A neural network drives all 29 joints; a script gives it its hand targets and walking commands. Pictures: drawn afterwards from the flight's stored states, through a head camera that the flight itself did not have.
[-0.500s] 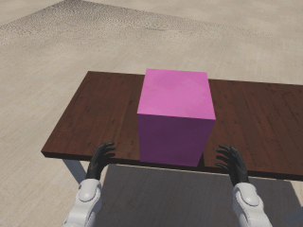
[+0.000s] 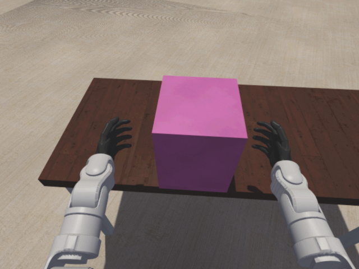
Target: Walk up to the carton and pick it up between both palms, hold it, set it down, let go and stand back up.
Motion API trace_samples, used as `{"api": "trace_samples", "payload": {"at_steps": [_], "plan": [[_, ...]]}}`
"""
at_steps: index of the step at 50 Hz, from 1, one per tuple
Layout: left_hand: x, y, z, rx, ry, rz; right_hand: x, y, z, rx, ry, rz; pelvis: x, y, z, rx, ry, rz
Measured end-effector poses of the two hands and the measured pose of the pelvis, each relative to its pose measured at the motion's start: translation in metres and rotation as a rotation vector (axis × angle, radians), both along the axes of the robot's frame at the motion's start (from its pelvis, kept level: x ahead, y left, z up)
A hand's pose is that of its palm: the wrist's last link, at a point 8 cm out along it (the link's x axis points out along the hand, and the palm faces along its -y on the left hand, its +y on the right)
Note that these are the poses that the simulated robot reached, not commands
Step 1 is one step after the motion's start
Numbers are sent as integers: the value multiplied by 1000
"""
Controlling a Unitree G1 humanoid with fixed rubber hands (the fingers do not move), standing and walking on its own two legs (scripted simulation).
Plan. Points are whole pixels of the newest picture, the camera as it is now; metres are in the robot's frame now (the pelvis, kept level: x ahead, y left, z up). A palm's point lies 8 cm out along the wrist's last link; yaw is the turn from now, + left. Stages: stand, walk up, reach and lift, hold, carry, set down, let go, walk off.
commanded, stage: reach and lift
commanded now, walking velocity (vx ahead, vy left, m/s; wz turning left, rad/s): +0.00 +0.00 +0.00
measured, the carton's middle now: (196, 136) +0.46 -0.03 +0.01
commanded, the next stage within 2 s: none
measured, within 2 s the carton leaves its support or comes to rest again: neither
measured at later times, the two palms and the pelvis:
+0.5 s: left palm (109, 111) +0.42 +0.18 +0.14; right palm (284, 116) +0.41 -0.21 +0.14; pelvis +0.00 +0.00 +0.00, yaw +0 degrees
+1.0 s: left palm (105, 79) +0.46 +0.18 +0.20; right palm (278, 80) +0.46 -0.19 +0.20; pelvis -0.01 -0.01 +0.00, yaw +2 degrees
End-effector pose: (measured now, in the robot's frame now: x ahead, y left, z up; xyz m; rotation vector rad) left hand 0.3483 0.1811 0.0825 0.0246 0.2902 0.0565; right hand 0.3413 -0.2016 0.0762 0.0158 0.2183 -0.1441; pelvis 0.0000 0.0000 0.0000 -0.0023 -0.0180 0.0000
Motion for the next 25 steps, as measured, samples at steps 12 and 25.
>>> {"api": "trace_samples", "payload": {"at_steps": [12,25], "plan": [[37,-3,34,0,-16,-10,34,-6,34,-9,-5,-1,1,-3,0,-3,31,1],[69,-6,59,15,-17,-1,64,-10,63,-1,18,-2,0,-3,-1,-6,77,0]]}}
